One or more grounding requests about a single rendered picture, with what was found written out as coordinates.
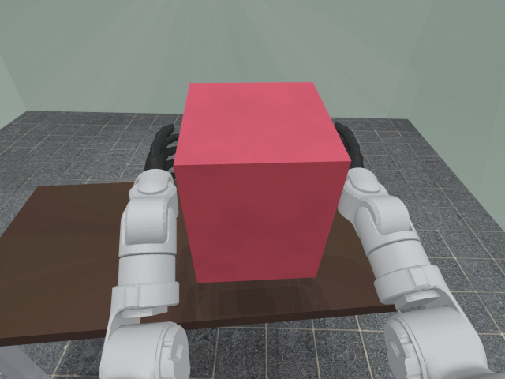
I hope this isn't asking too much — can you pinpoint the right robot forearm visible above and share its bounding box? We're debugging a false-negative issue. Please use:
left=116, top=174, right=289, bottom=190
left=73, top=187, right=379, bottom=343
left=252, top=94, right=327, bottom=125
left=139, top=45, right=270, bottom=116
left=338, top=167, right=488, bottom=366

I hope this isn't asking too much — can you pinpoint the right robot upper arm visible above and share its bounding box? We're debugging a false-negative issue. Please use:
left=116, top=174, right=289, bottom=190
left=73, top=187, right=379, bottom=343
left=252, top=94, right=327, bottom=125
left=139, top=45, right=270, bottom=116
left=383, top=305, right=505, bottom=379

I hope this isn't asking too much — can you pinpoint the left robot upper arm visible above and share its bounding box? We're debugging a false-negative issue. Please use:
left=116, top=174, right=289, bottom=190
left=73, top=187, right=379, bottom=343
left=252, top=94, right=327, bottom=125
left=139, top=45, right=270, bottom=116
left=101, top=321, right=190, bottom=379

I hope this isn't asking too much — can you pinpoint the left robot forearm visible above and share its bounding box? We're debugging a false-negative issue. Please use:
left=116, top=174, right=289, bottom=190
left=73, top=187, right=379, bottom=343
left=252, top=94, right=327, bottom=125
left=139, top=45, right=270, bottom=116
left=99, top=169, right=179, bottom=379

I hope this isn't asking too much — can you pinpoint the robot left hand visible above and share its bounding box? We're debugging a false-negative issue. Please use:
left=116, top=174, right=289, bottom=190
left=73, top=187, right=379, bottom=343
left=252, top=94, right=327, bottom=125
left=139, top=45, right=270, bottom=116
left=144, top=124, right=180, bottom=180

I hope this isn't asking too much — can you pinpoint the robot right hand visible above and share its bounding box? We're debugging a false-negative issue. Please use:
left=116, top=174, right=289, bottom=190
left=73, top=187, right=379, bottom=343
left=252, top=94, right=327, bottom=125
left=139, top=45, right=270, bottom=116
left=335, top=122, right=364, bottom=169

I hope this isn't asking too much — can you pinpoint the carton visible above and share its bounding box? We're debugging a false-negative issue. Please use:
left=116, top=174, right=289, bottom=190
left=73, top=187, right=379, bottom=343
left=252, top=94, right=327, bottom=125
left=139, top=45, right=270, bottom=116
left=173, top=82, right=351, bottom=283

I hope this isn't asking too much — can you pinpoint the table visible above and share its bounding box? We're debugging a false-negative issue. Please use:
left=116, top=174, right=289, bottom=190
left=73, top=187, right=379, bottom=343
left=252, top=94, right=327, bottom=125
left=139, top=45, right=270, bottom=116
left=0, top=180, right=397, bottom=379

